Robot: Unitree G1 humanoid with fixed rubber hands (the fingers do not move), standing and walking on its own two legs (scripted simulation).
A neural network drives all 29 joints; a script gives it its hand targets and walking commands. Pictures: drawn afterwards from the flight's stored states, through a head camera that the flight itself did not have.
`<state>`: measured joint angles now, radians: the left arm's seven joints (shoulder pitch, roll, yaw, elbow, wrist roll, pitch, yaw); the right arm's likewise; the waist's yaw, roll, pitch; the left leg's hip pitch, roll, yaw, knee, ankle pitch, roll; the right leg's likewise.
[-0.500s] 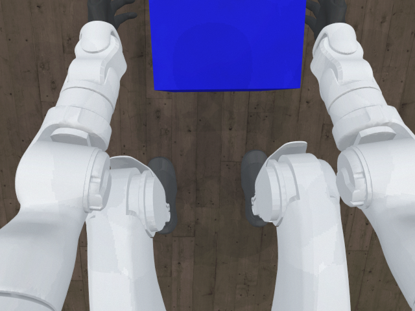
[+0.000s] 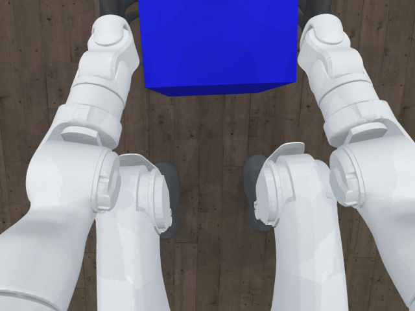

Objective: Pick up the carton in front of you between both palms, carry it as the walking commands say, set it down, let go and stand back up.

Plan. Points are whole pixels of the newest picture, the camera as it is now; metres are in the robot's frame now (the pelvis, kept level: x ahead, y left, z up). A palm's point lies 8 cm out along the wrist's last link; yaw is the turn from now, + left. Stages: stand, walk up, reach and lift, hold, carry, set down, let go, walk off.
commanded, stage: reach and lift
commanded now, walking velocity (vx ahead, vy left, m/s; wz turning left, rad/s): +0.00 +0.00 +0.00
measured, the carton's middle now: (214, 34) +0.52 -0.02 -0.22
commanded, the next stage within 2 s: none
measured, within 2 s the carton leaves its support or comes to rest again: neither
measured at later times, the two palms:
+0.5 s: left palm out of the picture +0.50 +0.11 +0.06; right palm out of the picture +0.47 -0.19 +0.06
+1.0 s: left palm out of the picture +0.46 +0.12 +0.22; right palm out of the picture +0.44 -0.17 +0.22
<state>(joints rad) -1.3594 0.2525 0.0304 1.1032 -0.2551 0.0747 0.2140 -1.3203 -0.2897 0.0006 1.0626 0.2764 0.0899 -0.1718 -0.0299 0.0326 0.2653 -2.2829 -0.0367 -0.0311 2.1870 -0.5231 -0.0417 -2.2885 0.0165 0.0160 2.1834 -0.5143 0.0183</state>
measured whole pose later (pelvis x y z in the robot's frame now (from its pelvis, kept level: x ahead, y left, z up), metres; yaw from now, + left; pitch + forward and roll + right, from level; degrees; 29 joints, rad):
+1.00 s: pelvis +0.06 +0.01 +0.26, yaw -2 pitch +31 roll +0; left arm -0.61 -0.10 0.37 0.63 0.15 0.30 0.08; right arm -0.59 0.06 -0.36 0.60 -0.17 0.33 -0.03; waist -0.02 0.03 -0.24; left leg -1.39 -0.07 -0.06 1.36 -0.51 -0.02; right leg -1.41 0.04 0.06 1.35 -0.48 0.02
